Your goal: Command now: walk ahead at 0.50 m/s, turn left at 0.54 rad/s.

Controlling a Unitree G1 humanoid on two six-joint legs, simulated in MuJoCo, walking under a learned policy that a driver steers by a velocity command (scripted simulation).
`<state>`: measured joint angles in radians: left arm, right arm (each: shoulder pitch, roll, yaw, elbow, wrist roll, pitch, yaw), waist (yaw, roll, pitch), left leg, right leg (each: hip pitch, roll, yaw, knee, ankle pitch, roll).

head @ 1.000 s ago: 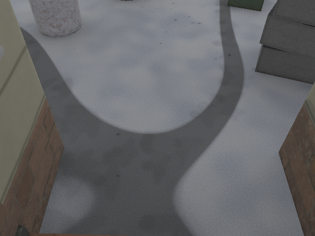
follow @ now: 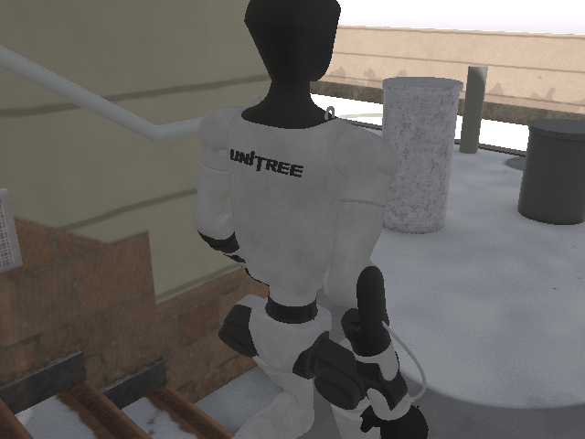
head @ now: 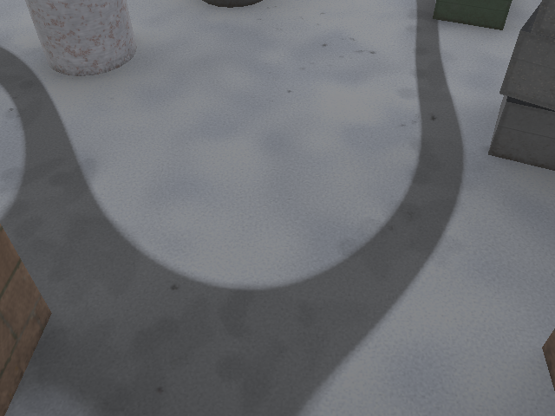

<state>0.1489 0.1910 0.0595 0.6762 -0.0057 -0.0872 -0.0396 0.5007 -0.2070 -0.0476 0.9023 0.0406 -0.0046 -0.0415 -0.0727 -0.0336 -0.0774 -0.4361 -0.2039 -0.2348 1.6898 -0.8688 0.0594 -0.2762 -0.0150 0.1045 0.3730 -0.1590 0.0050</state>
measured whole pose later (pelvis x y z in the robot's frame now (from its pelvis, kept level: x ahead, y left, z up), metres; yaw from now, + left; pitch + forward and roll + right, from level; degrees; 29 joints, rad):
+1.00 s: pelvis +0.54 +0.10 -0.20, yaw +6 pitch +3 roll +2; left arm 0.11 0.25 0.07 0.69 0.00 -0.03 -0.03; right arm 0.26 -0.26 -0.05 0.91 0.02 -0.04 -0.05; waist -0.04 -0.03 0.03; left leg -0.11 0.00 0.17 0.46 -0.40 0.01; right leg -0.64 -0.03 0.01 0.69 -0.03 -0.01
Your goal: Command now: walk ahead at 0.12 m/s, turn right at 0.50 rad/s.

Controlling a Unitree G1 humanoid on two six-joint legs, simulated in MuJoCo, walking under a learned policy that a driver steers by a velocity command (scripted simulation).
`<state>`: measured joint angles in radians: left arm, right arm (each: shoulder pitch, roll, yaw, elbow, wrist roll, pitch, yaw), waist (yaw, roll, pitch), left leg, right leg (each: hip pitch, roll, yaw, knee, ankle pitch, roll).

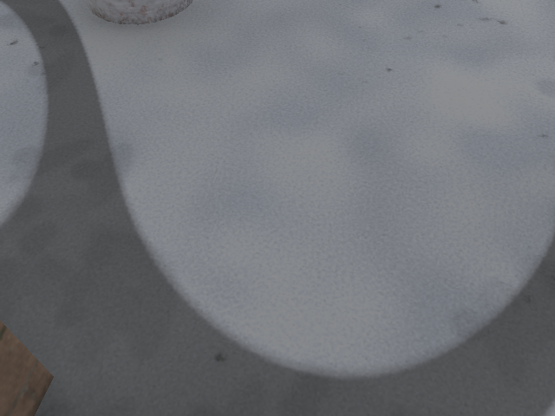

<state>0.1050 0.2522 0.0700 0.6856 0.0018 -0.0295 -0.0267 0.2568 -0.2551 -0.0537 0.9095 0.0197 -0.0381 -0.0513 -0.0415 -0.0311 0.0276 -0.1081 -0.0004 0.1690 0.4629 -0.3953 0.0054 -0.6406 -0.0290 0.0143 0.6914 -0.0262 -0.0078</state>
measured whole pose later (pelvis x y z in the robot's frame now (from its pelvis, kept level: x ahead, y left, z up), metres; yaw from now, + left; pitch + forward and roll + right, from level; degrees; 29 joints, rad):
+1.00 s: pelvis +0.11 -0.01 +0.01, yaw -30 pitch +2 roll +0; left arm 0.16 0.27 0.04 0.62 -0.02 0.01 0.00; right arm 0.30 -0.30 -0.05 0.84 0.03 -0.02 0.01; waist -0.07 -0.01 0.01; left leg -0.22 0.06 0.06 0.50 -0.31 0.00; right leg -0.20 0.00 0.00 0.45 -0.28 -0.04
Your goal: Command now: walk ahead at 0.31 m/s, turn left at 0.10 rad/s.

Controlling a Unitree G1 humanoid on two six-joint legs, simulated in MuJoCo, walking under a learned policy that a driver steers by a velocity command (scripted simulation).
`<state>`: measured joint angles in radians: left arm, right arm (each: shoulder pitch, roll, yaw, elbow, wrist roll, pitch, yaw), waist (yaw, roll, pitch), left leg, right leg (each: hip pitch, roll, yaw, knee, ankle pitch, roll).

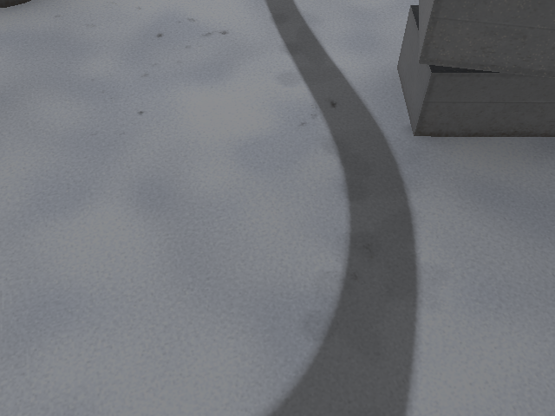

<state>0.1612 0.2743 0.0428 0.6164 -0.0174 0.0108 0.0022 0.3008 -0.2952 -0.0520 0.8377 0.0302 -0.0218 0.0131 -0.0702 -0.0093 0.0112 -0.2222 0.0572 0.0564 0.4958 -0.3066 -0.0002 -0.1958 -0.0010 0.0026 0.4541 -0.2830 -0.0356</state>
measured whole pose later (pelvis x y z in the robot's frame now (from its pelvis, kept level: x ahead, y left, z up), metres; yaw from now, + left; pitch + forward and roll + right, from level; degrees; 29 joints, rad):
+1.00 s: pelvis +0.48 +0.11 -0.02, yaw +21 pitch +3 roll +0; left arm 0.09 0.27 0.03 0.65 -0.01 -0.11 -0.04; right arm 0.36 -0.31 -0.05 0.79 0.00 -0.04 -0.01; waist -0.06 0.00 0.01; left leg -0.02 -0.08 -0.10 0.55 -0.45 0.07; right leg -0.48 0.04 -0.03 0.52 -0.07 -0.08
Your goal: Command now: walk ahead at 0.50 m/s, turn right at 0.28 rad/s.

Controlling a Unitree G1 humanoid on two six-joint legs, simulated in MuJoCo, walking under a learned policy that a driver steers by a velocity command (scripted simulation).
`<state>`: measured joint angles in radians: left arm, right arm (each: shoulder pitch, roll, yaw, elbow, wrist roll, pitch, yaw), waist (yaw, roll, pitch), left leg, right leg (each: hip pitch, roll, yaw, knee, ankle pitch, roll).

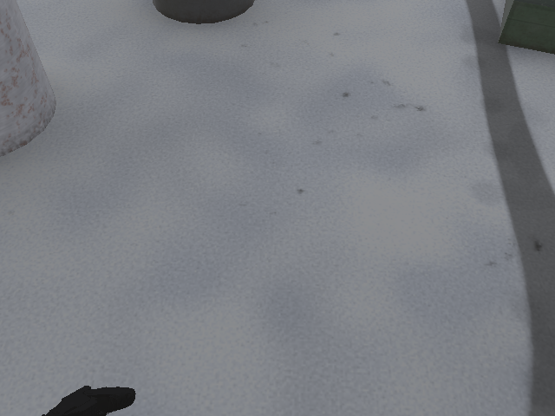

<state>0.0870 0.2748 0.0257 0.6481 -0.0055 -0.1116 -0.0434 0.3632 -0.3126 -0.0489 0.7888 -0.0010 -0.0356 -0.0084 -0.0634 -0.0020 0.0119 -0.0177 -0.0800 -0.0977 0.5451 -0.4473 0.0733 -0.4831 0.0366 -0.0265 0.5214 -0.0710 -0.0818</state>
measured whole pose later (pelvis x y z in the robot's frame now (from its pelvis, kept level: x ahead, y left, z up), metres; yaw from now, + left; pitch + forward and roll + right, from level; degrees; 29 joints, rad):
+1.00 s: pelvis +0.50 -0.12 +0.00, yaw -22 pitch +2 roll +1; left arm 0.04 0.26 0.02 0.59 0.01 -0.08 -0.03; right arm 0.42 -0.30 -0.04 0.87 0.02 -0.06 0.01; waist -0.09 0.00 0.04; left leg -0.13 0.03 -0.02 0.76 -0.49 -0.01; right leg -0.47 -0.02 -0.02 0.57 -0.13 -0.03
